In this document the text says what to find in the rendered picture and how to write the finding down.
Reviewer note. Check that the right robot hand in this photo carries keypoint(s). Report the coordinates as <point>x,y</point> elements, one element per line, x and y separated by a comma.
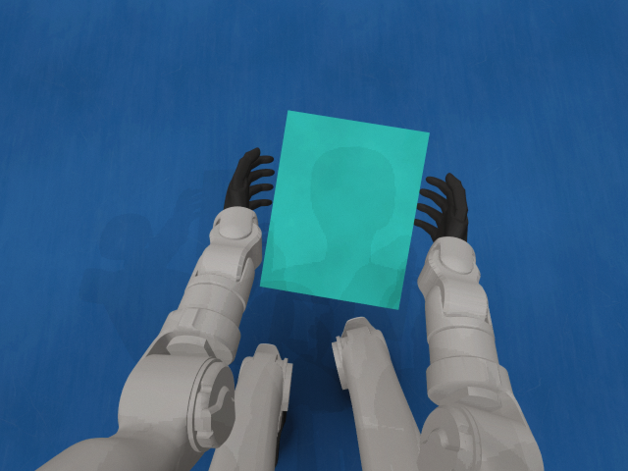
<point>453,221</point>

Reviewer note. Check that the robot right thigh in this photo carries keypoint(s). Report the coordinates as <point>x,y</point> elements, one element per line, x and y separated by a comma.
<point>388,436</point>

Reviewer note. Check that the right robot forearm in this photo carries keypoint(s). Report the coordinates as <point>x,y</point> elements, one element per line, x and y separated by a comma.
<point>464,366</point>

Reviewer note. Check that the left robot hand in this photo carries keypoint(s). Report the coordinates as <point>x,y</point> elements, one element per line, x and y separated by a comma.
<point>240,189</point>

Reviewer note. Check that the left robot upper arm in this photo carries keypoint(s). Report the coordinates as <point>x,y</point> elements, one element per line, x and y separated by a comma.
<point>173,409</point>

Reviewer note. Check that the right robot shin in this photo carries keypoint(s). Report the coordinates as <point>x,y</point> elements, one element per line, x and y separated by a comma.
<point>359,322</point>

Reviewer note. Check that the carton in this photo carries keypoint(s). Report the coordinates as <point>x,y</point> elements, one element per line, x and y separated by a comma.
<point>344,209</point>

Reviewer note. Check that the left robot forearm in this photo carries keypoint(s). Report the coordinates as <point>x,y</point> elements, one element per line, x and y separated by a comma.
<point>207,320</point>

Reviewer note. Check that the right robot upper arm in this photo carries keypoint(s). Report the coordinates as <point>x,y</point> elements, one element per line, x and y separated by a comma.
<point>457,437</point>

